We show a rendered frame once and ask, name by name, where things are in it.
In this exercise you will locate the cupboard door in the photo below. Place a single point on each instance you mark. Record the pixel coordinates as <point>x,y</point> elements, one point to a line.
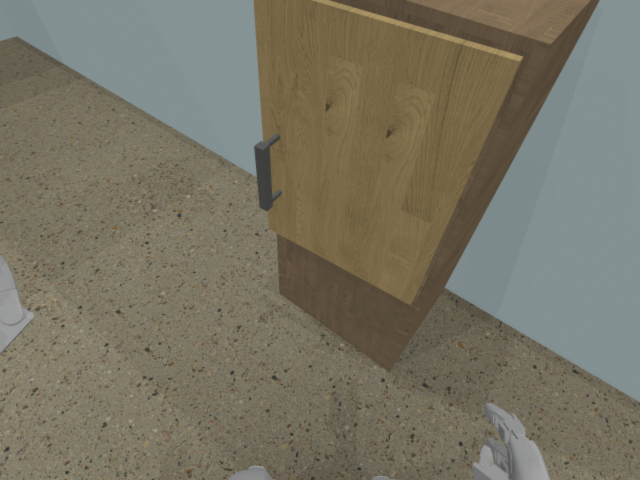
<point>381,123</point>

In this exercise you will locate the right robot hand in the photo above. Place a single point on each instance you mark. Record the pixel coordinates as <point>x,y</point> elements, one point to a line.
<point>521,460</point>

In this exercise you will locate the handle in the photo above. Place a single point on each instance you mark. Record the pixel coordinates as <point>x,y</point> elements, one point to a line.
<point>263,169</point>

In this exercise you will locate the left robot hand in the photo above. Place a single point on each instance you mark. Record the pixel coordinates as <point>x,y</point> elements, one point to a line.
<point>13,318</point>

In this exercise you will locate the robot left shin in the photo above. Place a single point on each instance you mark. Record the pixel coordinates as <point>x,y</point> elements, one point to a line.
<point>257,468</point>

